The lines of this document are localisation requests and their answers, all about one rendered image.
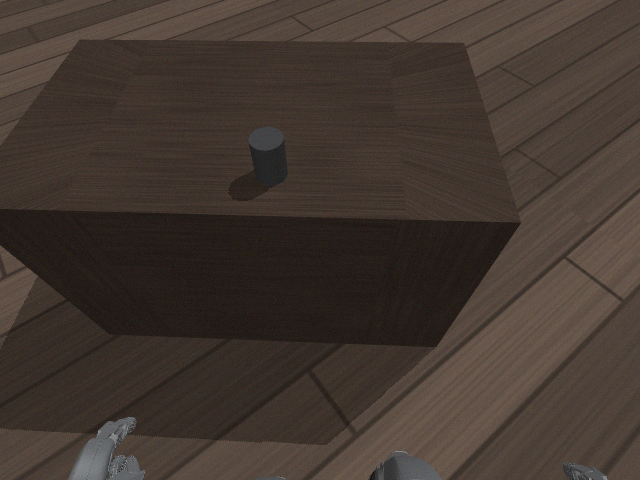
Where can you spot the can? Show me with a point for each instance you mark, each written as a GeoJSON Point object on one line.
{"type": "Point", "coordinates": [268, 154]}

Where can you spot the right robot hand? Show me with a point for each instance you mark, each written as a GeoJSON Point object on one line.
{"type": "Point", "coordinates": [579, 472]}

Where can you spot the left robot hand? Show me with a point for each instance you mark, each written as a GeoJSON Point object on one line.
{"type": "Point", "coordinates": [96, 462]}

